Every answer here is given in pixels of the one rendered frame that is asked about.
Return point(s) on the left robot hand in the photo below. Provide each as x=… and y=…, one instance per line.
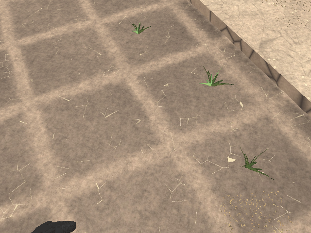
x=65, y=226

